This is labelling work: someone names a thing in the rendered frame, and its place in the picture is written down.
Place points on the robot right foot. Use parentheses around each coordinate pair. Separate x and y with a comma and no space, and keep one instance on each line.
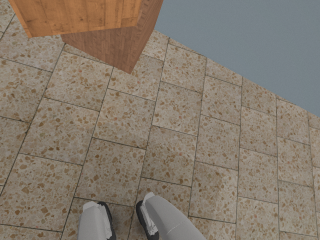
(154,236)

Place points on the left robot shin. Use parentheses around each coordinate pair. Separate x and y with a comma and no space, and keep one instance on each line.
(90,204)

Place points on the cupboard door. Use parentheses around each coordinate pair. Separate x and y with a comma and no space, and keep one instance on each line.
(55,17)

